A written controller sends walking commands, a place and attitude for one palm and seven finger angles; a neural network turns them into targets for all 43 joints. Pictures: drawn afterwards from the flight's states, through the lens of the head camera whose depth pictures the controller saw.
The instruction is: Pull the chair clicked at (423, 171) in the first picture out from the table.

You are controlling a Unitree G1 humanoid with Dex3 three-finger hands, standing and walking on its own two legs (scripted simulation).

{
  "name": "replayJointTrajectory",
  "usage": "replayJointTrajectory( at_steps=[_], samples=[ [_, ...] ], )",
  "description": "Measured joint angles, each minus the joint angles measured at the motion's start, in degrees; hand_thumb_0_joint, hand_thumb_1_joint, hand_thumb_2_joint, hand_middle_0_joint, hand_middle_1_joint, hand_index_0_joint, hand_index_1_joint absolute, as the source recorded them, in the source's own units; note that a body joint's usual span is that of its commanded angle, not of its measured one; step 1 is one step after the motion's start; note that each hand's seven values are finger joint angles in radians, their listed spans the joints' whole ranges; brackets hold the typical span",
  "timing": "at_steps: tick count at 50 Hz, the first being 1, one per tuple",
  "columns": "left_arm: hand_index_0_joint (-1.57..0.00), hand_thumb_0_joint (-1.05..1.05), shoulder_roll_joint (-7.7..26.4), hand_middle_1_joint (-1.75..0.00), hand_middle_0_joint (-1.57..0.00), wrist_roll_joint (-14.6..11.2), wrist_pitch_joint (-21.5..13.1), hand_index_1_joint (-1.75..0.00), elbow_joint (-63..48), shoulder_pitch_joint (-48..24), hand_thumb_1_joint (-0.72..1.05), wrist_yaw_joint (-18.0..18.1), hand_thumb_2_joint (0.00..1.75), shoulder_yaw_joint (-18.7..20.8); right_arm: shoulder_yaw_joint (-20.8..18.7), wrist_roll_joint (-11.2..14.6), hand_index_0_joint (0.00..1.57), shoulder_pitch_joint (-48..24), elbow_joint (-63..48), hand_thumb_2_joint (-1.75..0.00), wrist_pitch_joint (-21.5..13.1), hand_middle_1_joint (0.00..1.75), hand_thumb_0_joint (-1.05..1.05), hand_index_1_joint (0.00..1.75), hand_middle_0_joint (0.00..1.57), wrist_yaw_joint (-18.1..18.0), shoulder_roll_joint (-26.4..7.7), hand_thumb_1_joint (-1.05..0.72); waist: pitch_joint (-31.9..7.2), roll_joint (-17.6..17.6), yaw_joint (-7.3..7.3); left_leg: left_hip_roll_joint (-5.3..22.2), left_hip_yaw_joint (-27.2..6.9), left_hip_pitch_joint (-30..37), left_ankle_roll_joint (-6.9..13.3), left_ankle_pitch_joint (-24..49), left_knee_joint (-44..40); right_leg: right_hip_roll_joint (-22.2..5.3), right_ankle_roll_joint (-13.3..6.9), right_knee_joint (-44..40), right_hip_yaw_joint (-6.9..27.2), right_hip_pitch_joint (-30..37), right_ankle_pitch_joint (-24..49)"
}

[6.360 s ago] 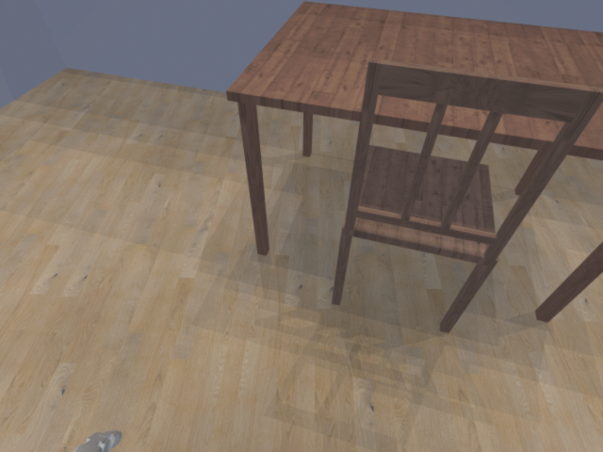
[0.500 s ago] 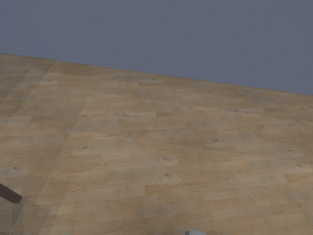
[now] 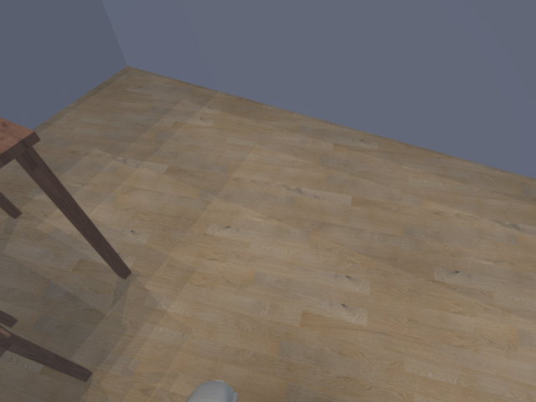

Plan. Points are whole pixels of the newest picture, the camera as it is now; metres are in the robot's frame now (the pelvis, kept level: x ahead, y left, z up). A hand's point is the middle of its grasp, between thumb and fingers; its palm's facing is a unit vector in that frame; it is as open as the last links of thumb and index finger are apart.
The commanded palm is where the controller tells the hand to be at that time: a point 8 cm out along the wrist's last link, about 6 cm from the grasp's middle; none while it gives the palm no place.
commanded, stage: turn to face it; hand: left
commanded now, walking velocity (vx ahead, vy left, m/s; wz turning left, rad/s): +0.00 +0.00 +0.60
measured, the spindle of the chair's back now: out of the picture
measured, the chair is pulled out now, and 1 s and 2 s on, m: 0.00 0.00 0.00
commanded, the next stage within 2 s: take the last steps up to it in 1.80 s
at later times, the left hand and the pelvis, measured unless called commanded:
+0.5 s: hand out of the picture +0.04 +0.30 -0.17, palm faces +0.31 -0.92 -0.24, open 7.4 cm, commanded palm none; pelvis -0.01 +0.06 +0.00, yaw +16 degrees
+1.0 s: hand out of the picture -0.04 +0.22 -0.14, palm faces +0.56 -0.78 -0.28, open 7.4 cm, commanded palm none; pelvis -0.01 +0.01 +0.00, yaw +35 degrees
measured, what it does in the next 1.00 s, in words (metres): steps on the spot, turning left: left foot, then right foot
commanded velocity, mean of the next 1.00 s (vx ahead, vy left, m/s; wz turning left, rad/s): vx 0.00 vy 0.00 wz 0.60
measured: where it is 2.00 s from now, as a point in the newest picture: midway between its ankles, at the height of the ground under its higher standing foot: outside the picture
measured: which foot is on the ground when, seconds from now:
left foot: up 0.00-0.14, down 0.16-0.72, up 0.74-1.00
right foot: down 0.00-0.16, up 0.18-0.70, down 0.72-1.00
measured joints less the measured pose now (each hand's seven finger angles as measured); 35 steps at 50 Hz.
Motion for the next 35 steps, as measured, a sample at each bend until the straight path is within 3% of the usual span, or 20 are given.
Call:
replayJointTrajectory(
  at_steps=[5, 7, 8, 9, 11, 14, 17, 22, 29, 33, 35],
  samples=[
    [-0.2, 0.0, 1.91, -0.3, -0.2, 0.3, 0.28, -0.3, 0.67, 1.7, 0.9, -0.18, 0.9, 0.69, 1.08, 0.46, 0.19, -2.93, -0.77, -0.9, -0.79, 0.29, 0.01, 0.3, 0.2, -0.03, 0.56, -0.91, 1.33, -1.57, 1.96, -0.44, 2.99, 6.19, 0.89, -2.1, -13.59, -2.64, 1.85, 3.05, -2.87, -1.5, -1.37],
    [-0.2, 0.0, 3.03, -0.3, -0.2, 0.07, 0.63, -0.3, 1.04, 2.56, 0.9, -0.25, 0.9, 1.19, 1.53, 0.52, 0.19, -3.59, -1.73, -0.9, -1.69, 0.29, 0.01, 0.3, 0.2, 0.0, 0.77, -0.91, 1.19, -2.27, 2.28, -1.13, 4.27, 9.87, 1.6, 2.52, -21.92, -3.93, 3.08, 6.06, -4.03, -2.75, -2.86],
    [-0.2, 0.0, 3.63, -0.3, -0.2, -0.19, 0.94, -0.3, 1.19, 3.01, 0.9, -0.32, 0.9, 1.49, 1.66, 0.47, 0.2, -3.78, -2.3, -0.9, -2.4, 0.29, 0.01, 0.3, 0.2, 0.03, 0.77, -0.91, 0.86, -2.47, 2.28, -1.49, 4.23, 10.91, 3.69, 4.54, -24.93, -4.56, 3.5, 9.26, -3.85, -4.39, -3.94],
    [-0.2, 0.0, 4.45, -0.3, -0.2, -0.35, 1.57, -0.3, 1.71, 2.69, 0.9, -0.27, 0.9, 1.86, 1.74, 0.53, 0.2, -4.25, -2.55, -0.9, -3.04, 0.29, 0.01, 0.3, 0.2, -0.11, 1.27, -0.91, 1.11, -3.41, 2.33, -2.31, 4.0, 10.05, 5.56, 4.26, -23.84, -4.73, 4.12, 14.32, -1.4, -6.66, -8.4],
    [-0.2, 0.0, 5.57, -0.3, -0.2, -0.32, 2.9, -0.3, 2.49, 2.0, 0.91, 0.02, 0.9, 2.4, 2.34, 0.57, 0.2, -4.67, -2.93, -0.9, -3.86, 0.29, 0.01, 0.3, 0.2, -0.37, 2.15, -0.91, 1.44, -4.09, 2.77, -2.74, 3.38, 9.66, 7.45, 3.5, -22.72, -2.86, 4.47, 25.48, 3.47, -11.31, -13.6],
    [-0.2, 0.0, 6.14, -0.3, -0.2, -0.34, 3.32, -0.3, 3.07, 0.81, 0.91, -0.05, 0.9, 2.82, 2.98, 0.43, 0.2, -4.11, -3.19, -0.9, -4.27, 0.29, 0.0, 0.3, 0.2, -1.23, 3.18, -0.91, 0.98, -3.69, 2.43, -2.94, 1.75, 11.09, 7.89, 5.12, -25.76, -0.41, 5.01, 35.98, 6.69, -16.23, -10.79],
    [-0.19, 0.0, 6.01, -0.29, -0.2, -0.38, 2.8, -0.3, 2.32, -0.68, 0.91, -0.39, 0.9, 2.73, 3.39, 0.47, 0.2, -3.19, -2.94, -0.9, -4.28, 0.29, 0.0, 0.3, 0.2, -1.63, 3.74, -0.91, 0.65, -3.19, 2.0, -3.68, 0.15, 12.78, 8.27, 7.43, -29.41, 0.7, 5.62, 38.82, 8.39, -18.61, -6.53],
    [-0.2, 0.0, 5.12, -0.29, -0.2, -0.45, 2.38, -0.3, 0.74, -3.24, 0.91, -0.37, 0.9, 2.34, 3.52, 0.41, 0.2, -0.85, -2.11, -0.9, -4.06, 0.29, 0.0, 0.3, 0.2, -1.69, 4.35, -0.9, -0.36, -2.66, 0.91, -5.46, -2.51, 13.82, 8.75, 9.55, -32.38, 1.84, 6.26, 35.33, 10.31, -18.62, -3.9],
    [-0.2, 0.0, 3.38, -0.3, -0.2, -0.82, 2.29, -0.3, -1.13, -6.93, 0.91, -0.04, 0.9, 1.79, 2.86, -0.06, 0.2, 2.82, -0.9, -0.9, -3.45, 0.29, 0.0, 0.3, 0.2, -1.74, 4.48, -0.9, -1.06, -1.18, -1.57, -7.47, -6.89, 12.3, 8.17, 10.56, -32.14, 4.48, 5.69, 24.95, 11.38, -14.73, -7.34],
    [-0.2, 0.0, 2.14, -0.3, -0.2, -1.29, 1.6, -0.3, -2.39, -8.26, 0.91, 0.15, 0.9, 1.17, 2.22, -0.18, 0.2, 4.32, -0.19, -0.9, -2.81, 0.29, 0.01, 0.3, 0.2, -1.84, 3.68, -0.9, -1.03, 0.63, -2.72, -8.15, -9.6, 10.52, 6.94, 10.52, -30.51, 6.66, 4.66, 15.51, 11.44, -10.42, -7.61],
    [-0.2, 0.0, 1.69, -0.3, -0.2, -1.49, 0.81, -0.3, -3.12, -8.13, 0.91, 0.16, 0.9, 0.78, 1.79, 0.06, 0.2, 5.07, 0.07, -0.9, -2.48, 0.29, 0.01, 0.3, 0.2, -1.8, 3.16, -0.9, -1.39, 1.35, -2.82, -8.77, -10.84, 9.13, 6.0, 9.9, -28.56, 7.26, 4.18, 6.34, 11.03, -6.26, -2.9]
  ],
)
